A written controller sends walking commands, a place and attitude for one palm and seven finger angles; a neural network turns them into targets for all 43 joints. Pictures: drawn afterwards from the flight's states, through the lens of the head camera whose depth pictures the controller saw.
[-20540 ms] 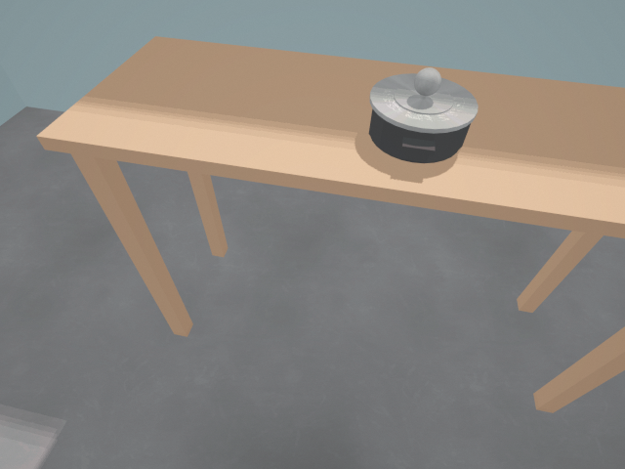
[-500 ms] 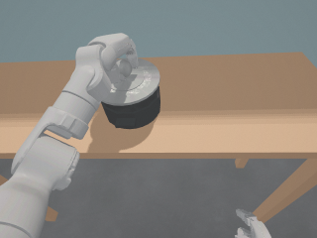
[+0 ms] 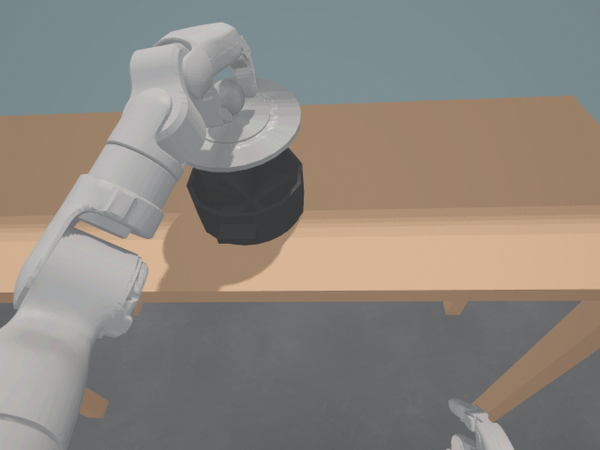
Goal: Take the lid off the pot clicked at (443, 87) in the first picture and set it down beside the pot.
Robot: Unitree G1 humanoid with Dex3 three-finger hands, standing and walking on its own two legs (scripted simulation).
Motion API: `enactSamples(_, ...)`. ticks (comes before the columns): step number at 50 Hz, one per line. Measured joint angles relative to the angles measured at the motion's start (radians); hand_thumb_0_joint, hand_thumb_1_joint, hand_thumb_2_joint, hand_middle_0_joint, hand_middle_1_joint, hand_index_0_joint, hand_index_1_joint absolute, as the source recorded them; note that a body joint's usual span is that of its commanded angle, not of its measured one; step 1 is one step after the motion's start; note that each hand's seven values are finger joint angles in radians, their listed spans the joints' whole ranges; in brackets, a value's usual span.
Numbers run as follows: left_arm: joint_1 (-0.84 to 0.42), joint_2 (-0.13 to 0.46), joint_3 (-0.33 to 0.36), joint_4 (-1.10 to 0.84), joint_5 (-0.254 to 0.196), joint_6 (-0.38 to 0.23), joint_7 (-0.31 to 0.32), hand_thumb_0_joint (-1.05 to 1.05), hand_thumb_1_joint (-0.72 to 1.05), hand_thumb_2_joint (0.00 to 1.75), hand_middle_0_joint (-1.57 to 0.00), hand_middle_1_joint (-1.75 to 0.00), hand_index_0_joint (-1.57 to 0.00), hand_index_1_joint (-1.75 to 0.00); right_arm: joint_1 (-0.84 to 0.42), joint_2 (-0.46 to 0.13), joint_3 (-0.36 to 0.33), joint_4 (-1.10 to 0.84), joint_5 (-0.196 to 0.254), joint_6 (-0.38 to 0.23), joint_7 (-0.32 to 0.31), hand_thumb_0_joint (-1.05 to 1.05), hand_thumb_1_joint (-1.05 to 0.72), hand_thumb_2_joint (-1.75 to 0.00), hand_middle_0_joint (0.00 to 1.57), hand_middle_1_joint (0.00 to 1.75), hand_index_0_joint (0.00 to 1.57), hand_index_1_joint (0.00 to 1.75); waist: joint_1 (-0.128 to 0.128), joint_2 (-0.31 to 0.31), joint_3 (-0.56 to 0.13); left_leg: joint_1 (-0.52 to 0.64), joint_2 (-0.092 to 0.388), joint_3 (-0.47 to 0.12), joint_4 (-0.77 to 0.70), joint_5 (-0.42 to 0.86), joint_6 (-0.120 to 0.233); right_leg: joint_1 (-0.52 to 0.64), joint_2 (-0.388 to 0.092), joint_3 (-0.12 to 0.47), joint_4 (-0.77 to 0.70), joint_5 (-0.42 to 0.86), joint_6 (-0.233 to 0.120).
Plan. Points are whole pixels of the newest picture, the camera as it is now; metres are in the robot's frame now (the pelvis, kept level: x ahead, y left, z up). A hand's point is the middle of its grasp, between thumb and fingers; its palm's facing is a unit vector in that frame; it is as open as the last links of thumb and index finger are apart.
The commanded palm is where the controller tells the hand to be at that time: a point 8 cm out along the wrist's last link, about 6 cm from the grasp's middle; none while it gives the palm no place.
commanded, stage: lift the lid straight up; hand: left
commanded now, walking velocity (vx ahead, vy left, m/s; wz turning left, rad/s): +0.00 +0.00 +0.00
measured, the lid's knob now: (227, 98) +0.49 +0.10 +0.24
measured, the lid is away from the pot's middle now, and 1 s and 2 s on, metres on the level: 0.02 0.04 0.13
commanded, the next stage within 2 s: move the lid sideways beside the pot in 0.84 s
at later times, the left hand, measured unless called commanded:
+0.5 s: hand (212, 63) +0.47 +0.11 +0.29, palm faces -0.11 -0.13 -0.99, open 7.6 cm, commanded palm +0.44 +0.12 +0.37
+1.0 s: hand (214, 47) +0.47 +0.10 +0.31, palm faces -0.09 -0.13 -0.99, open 7.6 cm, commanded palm +0.44 +0.12 +0.38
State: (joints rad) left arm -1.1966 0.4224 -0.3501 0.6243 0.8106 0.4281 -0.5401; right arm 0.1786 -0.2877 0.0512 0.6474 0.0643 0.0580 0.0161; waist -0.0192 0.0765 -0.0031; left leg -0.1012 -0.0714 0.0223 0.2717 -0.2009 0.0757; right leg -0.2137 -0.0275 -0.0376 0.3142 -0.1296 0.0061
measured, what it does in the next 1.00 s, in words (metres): stands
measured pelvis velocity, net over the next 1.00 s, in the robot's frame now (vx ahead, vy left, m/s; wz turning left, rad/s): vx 0.01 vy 0.01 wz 0.00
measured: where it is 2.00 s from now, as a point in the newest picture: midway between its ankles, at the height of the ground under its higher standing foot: outside the picture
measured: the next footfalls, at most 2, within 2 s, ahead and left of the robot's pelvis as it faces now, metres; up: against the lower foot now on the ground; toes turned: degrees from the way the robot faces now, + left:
none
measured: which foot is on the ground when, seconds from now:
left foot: down 0.00-1.00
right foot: down 0.00-1.00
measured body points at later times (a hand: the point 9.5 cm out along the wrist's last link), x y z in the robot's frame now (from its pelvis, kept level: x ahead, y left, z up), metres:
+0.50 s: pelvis +0.01 +0.01 +0.00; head +0.03 -0.02 +0.45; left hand +0.47 +0.11 +0.34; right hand +0.17 -0.23 -0.12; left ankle -0.04 +0.07 -0.75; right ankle +0.02 -0.13 -0.75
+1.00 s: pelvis +0.01 +0.01 +0.00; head +0.04 -0.02 +0.45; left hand +0.47 +0.11 +0.36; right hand +0.16 -0.22 -0.12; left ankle -0.04 +0.07 -0.75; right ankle +0.02 -0.13 -0.75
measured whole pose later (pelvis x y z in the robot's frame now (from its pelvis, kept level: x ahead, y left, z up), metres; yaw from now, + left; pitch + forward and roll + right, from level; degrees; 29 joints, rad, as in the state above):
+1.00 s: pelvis +0.01 +0.01 +0.00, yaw +0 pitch +4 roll +0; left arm -1.36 0.41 -0.36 0.63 0.83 0.49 -0.57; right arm 0.18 -0.29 0.06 0.63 0.07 0.07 0.02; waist -0.01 0.08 -0.02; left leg -0.11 -0.08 0.02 0.25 -0.20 0.09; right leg -0.23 -0.04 -0.04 0.30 -0.13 0.02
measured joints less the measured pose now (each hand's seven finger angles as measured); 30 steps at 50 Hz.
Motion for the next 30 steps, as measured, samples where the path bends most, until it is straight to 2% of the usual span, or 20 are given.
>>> enactSamples(20, -0.073, -0.004, 0.008, -0.029, -0.001, 0.026, -0.021, -0.02, 0.22, 0.90, -0.83, -0.94, -0.67, -0.85, -0.002, 0.001, 0.002, -0.008, 0.001, 0.006, 0.014, 0.01, -0.90, -0.90, 0.20, 0.30, 0.20, 0.30, 0.007, 0.006, -0.016, -0.001, -0.006, -0.003, -0.015, -0.003, 0.009, -0.001, -0.005, 0.000, -0.014, -0.005, 0.009)
enactSamples(24, -0.104, -0.005, -0.015, -0.014, 0.002, 0.039, -0.022, -0.03, 0.21, 0.90, -0.83, -0.94, -0.67, -0.85, -0.006, 0.002, 0.003, -0.011, 0.005, 0.008, 0.012, 0.01, -0.90, -0.90, 0.20, 0.30, 0.20, 0.30, 0.009, 0.004, -0.013, -0.005, -0.009, -0.006, -0.016, -0.002, 0.009, -0.004, -0.008, -0.003, -0.012, -0.006, 0.010)
enactSamples(30, -0.129, -0.005, -0.012, -0.022, 0.002, 0.047, -0.027, -0.03, 0.21, 0.90, -0.83, -0.95, -0.67, -0.85, -0.005, 0.001, 0.004, -0.010, 0.004, 0.003, 0.013, 0.01, -0.91, -0.90, 0.20, 0.30, 0.20, 0.30, 0.013, 0.008, -0.021, -0.005, -0.011, -0.008, -0.021, -0.001, 0.011, -0.005, -0.010, -0.004, -0.016, -0.006, 0.012)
